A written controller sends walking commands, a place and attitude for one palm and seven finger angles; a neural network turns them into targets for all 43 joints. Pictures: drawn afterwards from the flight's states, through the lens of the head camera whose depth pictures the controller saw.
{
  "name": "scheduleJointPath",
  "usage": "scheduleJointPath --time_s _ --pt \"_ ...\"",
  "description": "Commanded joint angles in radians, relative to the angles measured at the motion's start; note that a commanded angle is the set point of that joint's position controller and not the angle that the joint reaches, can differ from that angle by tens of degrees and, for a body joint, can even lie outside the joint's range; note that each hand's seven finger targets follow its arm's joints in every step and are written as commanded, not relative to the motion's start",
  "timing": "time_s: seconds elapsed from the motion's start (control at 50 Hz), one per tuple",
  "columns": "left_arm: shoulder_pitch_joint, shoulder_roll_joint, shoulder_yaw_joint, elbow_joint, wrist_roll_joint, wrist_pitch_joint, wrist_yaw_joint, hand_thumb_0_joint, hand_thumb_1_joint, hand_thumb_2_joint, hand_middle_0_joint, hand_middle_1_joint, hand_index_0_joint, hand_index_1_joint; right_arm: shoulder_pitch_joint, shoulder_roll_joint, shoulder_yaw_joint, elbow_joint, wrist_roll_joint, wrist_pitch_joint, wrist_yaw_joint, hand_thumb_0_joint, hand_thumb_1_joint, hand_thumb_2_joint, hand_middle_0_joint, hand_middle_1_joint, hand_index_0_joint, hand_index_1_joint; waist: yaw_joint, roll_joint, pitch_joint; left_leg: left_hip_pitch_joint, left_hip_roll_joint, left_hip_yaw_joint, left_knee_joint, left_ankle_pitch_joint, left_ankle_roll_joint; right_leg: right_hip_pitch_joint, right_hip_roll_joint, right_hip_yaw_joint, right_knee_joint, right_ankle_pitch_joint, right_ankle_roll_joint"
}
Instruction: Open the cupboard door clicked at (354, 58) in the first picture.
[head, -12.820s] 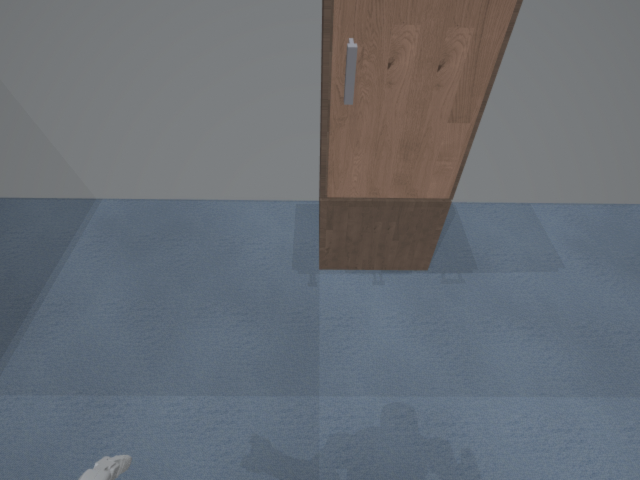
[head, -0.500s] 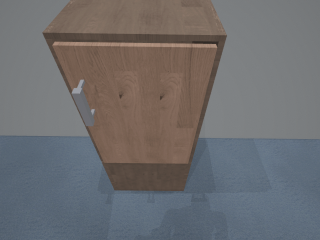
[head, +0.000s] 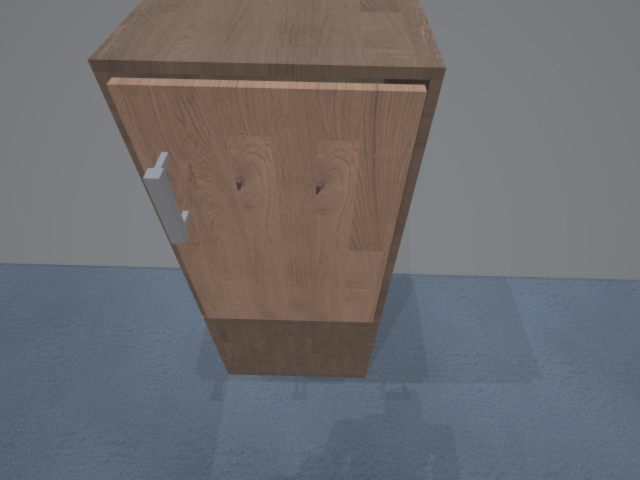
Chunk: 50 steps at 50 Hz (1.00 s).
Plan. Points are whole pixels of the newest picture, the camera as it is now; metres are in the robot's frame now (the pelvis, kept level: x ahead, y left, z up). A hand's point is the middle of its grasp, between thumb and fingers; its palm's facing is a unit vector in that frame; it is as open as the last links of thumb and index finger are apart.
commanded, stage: look again from close up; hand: left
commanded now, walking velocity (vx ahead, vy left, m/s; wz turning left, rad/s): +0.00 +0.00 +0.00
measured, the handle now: (171, 199) +0.48 +0.27 +0.06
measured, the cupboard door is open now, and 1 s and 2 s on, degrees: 0 0 0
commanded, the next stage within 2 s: shuffle to correct the standing spot in 0.12 s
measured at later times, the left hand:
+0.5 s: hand out of the picture +0.00 +0.20 -0.18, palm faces +0.06 -0.97 -0.25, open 7.4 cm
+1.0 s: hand out of the picture -0.01 +0.23 -0.18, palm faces +0.00 -0.98 -0.17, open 7.4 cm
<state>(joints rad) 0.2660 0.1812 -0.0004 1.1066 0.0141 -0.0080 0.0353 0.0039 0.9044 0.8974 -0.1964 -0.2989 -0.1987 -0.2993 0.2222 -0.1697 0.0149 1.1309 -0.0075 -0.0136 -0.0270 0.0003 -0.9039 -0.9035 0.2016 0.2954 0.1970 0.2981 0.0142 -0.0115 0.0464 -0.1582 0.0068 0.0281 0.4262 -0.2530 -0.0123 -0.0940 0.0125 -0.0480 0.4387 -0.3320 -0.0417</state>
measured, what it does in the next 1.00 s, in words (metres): lifts its right foot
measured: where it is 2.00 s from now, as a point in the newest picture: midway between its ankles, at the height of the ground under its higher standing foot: outside the picture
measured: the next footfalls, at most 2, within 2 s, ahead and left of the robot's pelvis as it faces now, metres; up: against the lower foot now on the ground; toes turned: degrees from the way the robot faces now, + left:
right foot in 1.08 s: -0.03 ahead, -0.07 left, +0.00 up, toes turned -1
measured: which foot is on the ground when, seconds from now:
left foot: down 0.00-1.00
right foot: down 0.00-0.66, up 0.68-1.00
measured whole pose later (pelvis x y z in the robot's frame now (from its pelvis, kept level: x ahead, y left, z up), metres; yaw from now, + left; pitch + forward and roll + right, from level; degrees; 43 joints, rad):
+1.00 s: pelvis -0.04 +0.05 +0.00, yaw +0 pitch +2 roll +0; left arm 0.24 0.18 0.04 1.04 0.03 0.05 0.01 0.01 0.91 0.90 -0.19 -0.30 -0.20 -0.30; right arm 0.29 -0.14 -0.02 1.06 -0.03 -0.01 -0.03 0.00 -0.91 -0.90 0.20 0.30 0.20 0.30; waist -0.03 -0.03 0.04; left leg -0.25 0.00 0.04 0.40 -0.18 0.02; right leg -0.30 -0.01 -0.03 0.73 -0.46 0.00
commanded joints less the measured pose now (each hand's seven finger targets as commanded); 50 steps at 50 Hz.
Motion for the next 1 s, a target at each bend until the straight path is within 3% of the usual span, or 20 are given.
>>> scheduleJointPath --time_s 0.0,0.2,0.24,0.28,0.32,0.38,0.42,0.46,0.52,0.56,0.6,0.62,0.64,0.66,0.68,0.7,0.74,0.8,0.9,0.98 --pt "0.054 0.133 0.021 -0.032 -0.004 -0.020 0.004 0.000 0.900 0.900 -0.200 -0.300 -0.200 -0.300 0.031 -0.116 -0.019 -0.027 -0.003 -0.015 -0.012 0.000 -0.900 -0.900 0.200 0.300 0.200 0.300 -0.004 0.002 -0.014 0.015 0.091 -0.065 -0.037 0.239 0.040 -0.036 -0.133 0.098 -0.077 0.353 -0.001" --pt "0.042 0.141 0.023 -0.036 -0.004 -0.022 0.002 0.000 0.900 0.900 -0.200 -0.300 -0.200 -0.300 0.026 -0.120 -0.021 -0.024 -0.004 -0.014 -0.011 0.000 -0.900 -0.900 0.200 0.300 0.200 0.300 -0.005 0.002 0.002 0.003 0.092 -0.064 -0.045 0.218 0.034 -0.048 -0.133 0.105 -0.089 0.335 -0.002" --pt "0.026 0.174 0.035 -0.054 -0.003 -0.023 0.004 0.000 0.900 0.900 -0.200 -0.300 -0.200 -0.300 0.012 -0.146 -0.029 -0.041 -0.002 -0.015 -0.011 0.000 -0.900 -0.900 0.200 0.300 0.200 0.300 0.000 0.016 -0.004 -0.007 0.092 -0.067 -0.038 0.266 0.034 -0.042 -0.148 0.121 -0.070 0.408 -0.010" --pt "0.063 0.130 0.031 -0.053 -0.003 -0.010 0.012 0.000 0.900 0.900 -0.200 -0.300 -0.200 -0.300 0.039 -0.089 -0.022 -0.046 -0.003 -0.003 -0.013 0.000 -0.900 -0.900 0.200 0.300 0.200 0.300 0.006 0.017 -0.037 -0.010 0.089 -0.041 0.000 0.329 0.020 -0.016 -0.169 0.124 -0.023 0.533 -0.007" --pt "0.076 0.150 0.041 -0.058 -0.002 -0.002 0.016 0.000 0.900 0.900 -0.200 -0.300 -0.200 -0.300 0.034 -0.097 -0.031 -0.064 -0.006 0.010 -0.015 0.000 -0.900 -0.900 0.200 0.300 0.200 0.300 0.013 0.001 -0.047 -0.042 0.078 -0.020 0.039 0.307 0.010 -0.001 -0.199 0.147 0.001 0.602 -0.019" --pt "0.085 0.179 0.057 -0.075 0.004 0.008 0.020 0.000 0.900 0.900 -0.200 -0.300 -0.200 -0.300 0.019 -0.101 -0.045 -0.099 -0.009 0.028 -0.013 0.000 -0.900 -0.900 0.200 0.300 0.200 0.300 0.024 -0.083 -0.041 -0.118 0.044 0.016 0.141 0.155 -0.006 0.007 -0.280 0.212 0.000 0.692 -0.068" --pt "0.094 0.191 0.067 -0.083 0.011 0.011 0.023 0.000 0.900 0.900 -0.200 -0.300 -0.200 -0.300 -0.008 -0.097 -0.055 -0.128 -0.011 0.041 -0.011 0.000 -0.900 -0.900 0.200 0.300 0.200 0.300 0.039 -0.151 -0.005 -0.229 0.017 0.017 0.285 -0.161 -0.014 0.019 -0.360 0.279 -0.024 0.791 -0.147" --pt "0.098 0.194 0.077 -0.098 0.019 0.018 0.030 0.000 0.900 0.900 -0.200 -0.300 -0.200 -0.300 -0.040 -0.099 -0.066 -0.152 -0.012 0.049 -0.008 0.000 -0.900 -0.900 0.200 0.300 0.200 0.300 0.056 -0.146 0.019 -0.294 0.021 -0.026 0.458 -0.263 -0.014 -0.014 -0.411 0.310 -0.043 0.796 -0.209" --pt "0.029 0.191 0.076 -0.137 0.025 0.017 0.023 0.000 0.900 0.900 -0.200 -0.300 -0.200 -0.300 -0.021 -0.069 -0.067 -0.168 -0.002 0.044 0.005 0.000 -0.900 -0.900 0.200 0.300 0.200 0.300 0.014 -0.145 0.005 -0.238 0.026 -0.045 0.404 -0.232 -0.012 -0.077 -0.345 0.219 -0.016 0.726 -0.173" --pt "-0.010 0.182 0.071 -0.154 0.023 0.017 0.016 0.000 0.900 0.900 -0.200 -0.300 -0.200 -0.300 0.041 -0.037 -0.062 -0.148 0.002 0.031 0.012 0.000 -0.900 -0.900 0.200 0.300 0.200 0.300 -0.018 -0.156 -0.015 -0.091 0.003 0.012 0.210 -0.077 -0.012 -0.162 -0.271 0.157 0.005 0.488 -0.107" --pt "-0.005 0.155 0.062 -0.148 0.010 0.020 0.011 0.000 0.900 0.900 -0.200 -0.300 -0.200 -0.300 0.110 -0.056 -0.055 -0.113 -0.001 0.010 0.011 0.000 -0.900 -0.900 0.200 0.300 0.200 0.300 -0.040 -0.081 -0.054 0.095 0.012 0.013 0.016 0.114 -0.003 -0.257 -0.171 0.104 0.079 0.177 -0.034" --pt "0.024 0.113 0.053 -0.150 0.004 0.024 0.006 0.000 0.900 0.900 -0.200 -0.300 -0.200 -0.300 0.122 -0.120 -0.066 -0.110 -0.009 -0.003 0.007 0.000 -0.900 -0.900 0.200 0.300 0.200 0.300 -0.030 0.104 -0.070 0.103 0.125 -0.130 -0.051 0.135 0.035 -0.286 -0.095 0.064 0.163 -0.028 0.008" --pt "0.040 0.085 0.049 -0.154 0.000 0.025 0.004 0.000 0.900 0.900 -0.200 -0.300 -0.200 -0.300 0.112 -0.188 -0.076 -0.125 -0.018 -0.007 0.004 0.000 -0.900 -0.900 0.200 0.300 0.200 0.300 -0.020 0.252 -0.061 0.026 0.271 -0.329 -0.151 0.120 0.116 -0.294 -0.038 0.007 0.251 -0.205 0.041" --pt "0.026 0.082 0.046 -0.160 0.008 0.024 0.002 0.000 0.900 0.900 -0.200 -0.300 -0.200 -0.300 0.094 -0.193 -0.074 -0.135 -0.021 -0.002 0.003 0.000 -0.900 -0.900 0.200 0.300 0.200 0.300 -0.025 0.214 -0.014 -0.062 0.326 -0.392 -0.196 0.062 0.178 -0.281 -0.035 0.030 0.342 -0.259 0.034" --pt "0.019 0.060 0.042 -0.144 0.010 0.029 -0.001 0.000 0.900 0.900 -0.200 -0.300 -0.200 -0.300 0.077 -0.161 -0.065 -0.129 -0.026 -0.005 0.000 0.000 -0.900 -0.900 0.200 0.300 0.200 0.300 -0.026 0.188 0.000 -0.120 0.320 -0.385 -0.242 -0.073 0.184 -0.267 -0.043 0.038 0.402 -0.247 0.030" --pt "0.028 0.054 0.041 -0.121 0.011 0.034 -0.006 0.000 0.900 0.900 -0.200 -0.300 -0.200 -0.300 0.055 -0.146 -0.059 -0.129 -0.026 -0.005 -0.006 0.000 -0.900 -0.900 0.200 0.300 0.200 0.300 -0.017 0.216 0.016 -0.137 0.303 -0.388 -0.263 -0.149 0.181 -0.278 -0.054 0.057 0.448 -0.210 0.028" --pt "0.041 0.059 0.043 -0.102 0.016 0.033 -0.020 0.000 0.900 0.900 -0.200 -0.300 -0.200 -0.300 0.041 -0.129 -0.054 -0.130 -0.025 -0.002 -0.009 0.000 -0.900 -0.900 0.200 0.300 0.200 0.300 -0.016 0.164 0.042 -0.151 0.275 -0.330 -0.261 -0.192 0.174 -0.304 -0.056 0.060 0.495 -0.141 0.025" --pt "0.037 0.045 0.043 -0.103 0.019 0.033 -0.032 0.000 0.900 0.900 -0.200 -0.300 -0.200 -0.300 0.084 -0.135 -0.062 -0.116 -0.026 -0.007 -0.015 0.000 -0.900 -0.900 0.200 0.300 0.200 0.300 -0.028 0.105 0.007 -0.069 0.261 -0.275 -0.236 -0.049 0.172 -0.332 -0.049 0.040 0.479 -0.106 0.038" --pt "-0.009 0.037 0.044 -0.129 0.013 0.035 -0.034 0.000 0.900 0.900 -0.200 -0.300 -0.200 -0.300 0.150 -0.154 -0.073 -0.092 -0.029 -0.006 -0.024 0.000 -0.900 -0.900 0.200 0.300 0.200 0.300 -0.057 0.140 -0.044 0.036 0.269 -0.253 -0.174 0.205 0.178 -0.321 -0.042 0.030 0.341 -0.146 0.051" --pt "0.038 0.026 0.043 -0.108 0.002 0.021 -0.027 0.000 0.900 0.900 -0.200 -0.300 -0.200 -0.300 0.140 -0.151 -0.074 -0.079 -0.024 -0.003 -0.022 0.000 -0.900 -0.900 0.200 0.300 0.200 0.300 -0.028 0.157 -0.091 0.007 0.236 -0.212 -0.088 0.332 0.153 -0.164 -0.026 0.010 0.098 -0.045 0.046"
